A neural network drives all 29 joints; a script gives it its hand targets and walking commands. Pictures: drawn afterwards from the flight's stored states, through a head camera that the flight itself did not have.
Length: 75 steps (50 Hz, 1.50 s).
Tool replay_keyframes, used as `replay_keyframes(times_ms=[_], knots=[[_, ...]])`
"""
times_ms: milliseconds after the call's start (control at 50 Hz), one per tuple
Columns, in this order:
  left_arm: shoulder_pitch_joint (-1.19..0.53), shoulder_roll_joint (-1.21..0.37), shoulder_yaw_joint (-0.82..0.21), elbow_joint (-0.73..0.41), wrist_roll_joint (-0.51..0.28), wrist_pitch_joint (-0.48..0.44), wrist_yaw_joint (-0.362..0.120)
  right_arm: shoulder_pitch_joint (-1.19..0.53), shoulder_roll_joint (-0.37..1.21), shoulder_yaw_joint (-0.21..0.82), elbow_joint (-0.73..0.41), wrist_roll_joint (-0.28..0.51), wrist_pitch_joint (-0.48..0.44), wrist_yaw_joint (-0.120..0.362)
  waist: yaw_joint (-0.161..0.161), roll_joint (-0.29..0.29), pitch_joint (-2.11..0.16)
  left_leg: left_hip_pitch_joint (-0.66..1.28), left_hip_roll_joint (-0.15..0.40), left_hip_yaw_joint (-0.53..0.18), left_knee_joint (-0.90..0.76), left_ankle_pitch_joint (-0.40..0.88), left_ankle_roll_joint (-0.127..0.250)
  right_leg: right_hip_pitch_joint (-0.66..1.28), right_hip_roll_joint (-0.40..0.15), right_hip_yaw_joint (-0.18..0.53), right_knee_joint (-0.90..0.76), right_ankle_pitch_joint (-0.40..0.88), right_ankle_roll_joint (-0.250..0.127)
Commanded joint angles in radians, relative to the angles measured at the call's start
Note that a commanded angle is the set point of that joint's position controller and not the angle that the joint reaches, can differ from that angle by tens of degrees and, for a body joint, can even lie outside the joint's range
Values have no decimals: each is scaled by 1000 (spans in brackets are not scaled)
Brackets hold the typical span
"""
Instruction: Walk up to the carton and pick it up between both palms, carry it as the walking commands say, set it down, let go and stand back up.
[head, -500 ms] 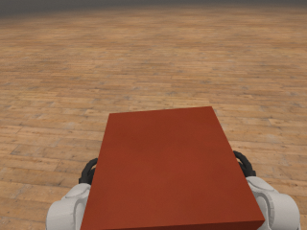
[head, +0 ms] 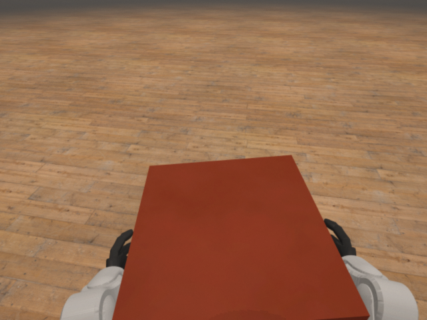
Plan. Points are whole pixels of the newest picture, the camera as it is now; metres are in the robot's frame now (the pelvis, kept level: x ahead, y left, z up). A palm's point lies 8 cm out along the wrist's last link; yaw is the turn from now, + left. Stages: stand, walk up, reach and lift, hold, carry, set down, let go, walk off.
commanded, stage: carry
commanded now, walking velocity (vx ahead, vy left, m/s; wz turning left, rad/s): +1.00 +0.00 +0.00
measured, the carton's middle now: (229, 270) +0.24 +0.00 +0.03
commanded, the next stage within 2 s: none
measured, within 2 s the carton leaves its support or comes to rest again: neither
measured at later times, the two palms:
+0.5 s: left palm (173, 211) +0.36 +0.11 +0.06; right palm (349, 214) +0.34 -0.25 +0.07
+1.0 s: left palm (187, 137) +0.65 +0.10 +0.06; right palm (308, 134) +0.65 -0.27 +0.07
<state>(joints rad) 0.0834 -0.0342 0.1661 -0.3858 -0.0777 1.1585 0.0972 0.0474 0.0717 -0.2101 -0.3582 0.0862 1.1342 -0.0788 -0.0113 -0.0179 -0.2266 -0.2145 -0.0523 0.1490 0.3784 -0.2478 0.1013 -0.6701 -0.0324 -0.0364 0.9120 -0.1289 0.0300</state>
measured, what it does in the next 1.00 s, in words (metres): walks ahead: right foot, then left foot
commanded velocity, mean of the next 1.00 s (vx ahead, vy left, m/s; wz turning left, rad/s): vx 1.00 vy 0.00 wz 0.00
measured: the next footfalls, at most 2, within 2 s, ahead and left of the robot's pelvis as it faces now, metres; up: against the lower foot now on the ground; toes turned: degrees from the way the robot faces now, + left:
right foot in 0.32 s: +0.09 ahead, -0.18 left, +0.00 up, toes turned -11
left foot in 0.56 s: +0.26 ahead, +0.08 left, +0.00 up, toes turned +7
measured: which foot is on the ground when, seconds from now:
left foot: down 0.00-0.36, up 0.38-0.54, down 0.56-0.82, up 0.84-1.00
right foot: up 0.00-0.30, down 0.32-0.62, up 0.64-0.76, down 0.78-1.00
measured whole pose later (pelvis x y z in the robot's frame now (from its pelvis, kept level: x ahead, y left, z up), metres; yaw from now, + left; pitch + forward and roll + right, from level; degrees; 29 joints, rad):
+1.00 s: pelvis +0.43 -0.08 -0.01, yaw -1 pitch +7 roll +1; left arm 0.09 -0.08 0.18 -0.51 -0.10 1.13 0.10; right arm 0.06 0.05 -0.20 -0.50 0.13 1.12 -0.09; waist 0.01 -0.02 -0.17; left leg -0.43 0.06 0.13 0.63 -0.33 -0.03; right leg -0.11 -0.08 -0.15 0.45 -0.45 0.03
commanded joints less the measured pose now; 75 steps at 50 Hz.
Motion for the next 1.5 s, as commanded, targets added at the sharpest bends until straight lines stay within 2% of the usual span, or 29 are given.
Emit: replay_keyframes(times_ms=[0, 260, 300, 320, 360, 400, 520, 540, 580, 600, 640, 740, 760, 800, 820, 900, 980, 1000, 1020, 1060, 1100, 1180, 1220, 1240, 1260, 1280, 1300, 1360, 1480], knots=[[-590, -765, -756, -275, -170, -62, -126, -499, 694, 745, -254, 183, -26, 135, 13, 58, 22, 139, 372, -292, -265, -112, -40, -102, -64, 30, -29, 57, 4], [-559, -735, -784, -350, -192, -46, -107, -420, 679, 751, -322, 168, -16, 113, -5, 181, -108, 280, 320, -130, -17, 494, -14, 277, 0, -144, -594, -68, -26], [-473, -730, -762, -336, -186, -55, -102, -437, 671, 771, -348, 171, -17, 112, 45, 10, -319, -109, 252, -38, 363, 491, -92, 872, -145, 96, -565, -248, -120], [-466, -711, -750, -341, -179, -62, -104, -435, 666, 782, -353, 172, -15, 114, 55, -219, -303, -450, 149, -30, 555, 114, -104, 1059, -327, 372, -588, -216, -206], [-440, -730, -719, -318, -142, -71, -99, -471, 677, 830, -391, 200, -19, 127, 54, -167, -174, -679, 137, -152, 647, -186, -98, 1035, -402, 398, -581, 158, -285], [-502, -759, -732, -361, -167, -74, -102, -490, 681, 815, -395, 213, -26, 137, 43, -71, -80, -533, 192, -120, 405, -155, -113, 798, -387, 228, -672, -36, -200], [-500, -726, -764, -389, -183, -81, -106, -427, 709, 802, -338, 186, -35, 130, 19, -118, -92, 23, 110, 24, 32, 129, -112, 450, -213, -58, -570, 5, -75], [-464, -718, -761, -357, -176, -72, -109, -403, 690, 798, -337, 181, -34, 124, 4, -80, -104, 143, 159, -31, 32, 98, -100, 370, -172, -101, -468, 47, -47], [-452, -704, -756, -361, -163, -54, -118, -355, 652, 786, -316, 165, -29, 111, -19, 176, -139, 380, 386, -429, -131, -211, 15, 75, -39, -124, -79, -45, 2], [-465, -681, -765, -355, -166, -50, -124, -321, 637, 769, -268, 141, -28, 106, -29, 227, -96, 476, 439, -552, -115, -28, 89, -96, -3, -78, 4, -234, -5], [-525, -695, -803, -352, -213, -50, -143, -317, 650, 758, -272, 120, -36, 92, -40, 171, -91, 548, 463, -488, -67, 296, 114, -195, -57, -19, 11, -294, -26], [-515, -753, -785, -331, -229, -61, -151, -404, 685, 800, -348, 153, -38, 100, 23, 112, -90, 120, 329, -84, 29, 275, -79, 382, -55, -75, -581, -119, -54], [-467, -755, -768, -307, -218, -63, -145, -412, 688, 806, -355, 159, -36, 103, 41, 19, -133, -74, 247, 3, 225, 331, -119, 644, -58, -45, -545, -96, -68], [-429, -725, -746, -311, -191, -72, -127, -422, 664, 816, -377, 164, -28, 113, 47, -278, -95, -598, 92, -34, 545, -165, -135, 919, -345, 437, -662, -122, -222], [-420, -722, -725, -314, -145, -76, -117, -487, 683, 867, -425, 195, -22, 125, 62, -227, -84, -637, 103, -111, 663, -247, -117, 903, -389, 516, -635, 66, -281], [-519, -710, -732, -378, -151, -72, -97, -457, 695, 815, -339, 213, -21, 133, 48, -84, -24, -618, 168, -71, 338, -149, -126, 931, -335, 173, -569, 305, -185], [-452, -686, -768, -370, -172, -74, -103, -331, 689, 780, -280, 160, -35, 121, -7, -85, -159, 146, 66, 48, 15, 130, -112, 559, -174, -128, -301, 544, -51], [-465, -693, -782, -384, -173, -68, -108, -289, 679, 770, -277, 159, -43, 115, -44, 92, -230, 430, 201, -165, 11, 43, -50, 298, -113, -149, -9, 398, -16], [-440, -690, -779, -361, -166, -61, -115, -296, 660, 766, -272, 149, -48, 107, -27, 294, -192, 633, 376, -513, -66, 145, 41, -57, 6, -87, 186, -144, -6], [-514, -711, -820, -384, -220, -67, -140, -309, 671, 768, -292, 128, -62, 94, -48, 224, -147, 735, 468, -608, 16, 589, 153, -286, -32, 31, 278, -355, -44], [-531, -754, -821, -358, -250, -78, -153, -368, 700, 783, -337, 139, -68, 88, -46, 85, -52, 695, 479, -500, -13, 629, 86, -377, -97, 43, 159, -407, -47], [-473, -751, -787, -346, -218, -95, -145, -425, 704, 834, -396, 177, -69, 104, -9, 160, -1, 305, 408, -192, -90, 400, -46, 83, -85, -53, -372, -249, -41], [-427, -750, -770, -329, -186, -93, -130, -378, 680, 846, -381, 190, -59, 115, 23, 144, -100, 77, 274, 10, 125, 586, -124, 538, 22, -149, -465, -13, -64], [-365, -748, -755, -313, -169, -98, -119, -399, 664, 843, -395, 198, -58, 123, 61, 13, -192, -149, 189, 31, 387, 557, -153, 833, -5, -49, -424, -67, -118], [-356, -729, -744, -320, -147, -100, -107, -407, 652, 845, -411, 205, -54, 131, 75, -220, -197, -440, 62, 12, 678, 71, -162, 986, -237, 350, -576, -230, -238], [-345, -722, -734, -326, -112, -107, -96, -456, 656, 904, -472, 224, -48, 144, 69, -326, -201, -563, -2, -94, 845, -274, -116, 1027, -350, 642, -600, 89, -336], [-384, -729, -717, -353, -106, -109, -89, -503, 689, 907, -491, 265, -48, 152, 75, -239, -197, -593, 35, -183, 931, -340, -107, 991, -372, 641, -558, 228, -362], [-470, -724, -757, -389, -141, -99, -90, -427, 703, 839, -377, 236, -54, 151, 63, -25, -114, -801, 192, -192, 742, -255, -114, 1118, -387, 374, -549, 271, -266], [-442, -707, -803, -356, -203, -94, -123, -308, 694, 766, -282, 118, -72, 111, 19, -174, -79, -66, 34, 75, 41, 114, -119, 653, -212, -75, -530, 586, -85]])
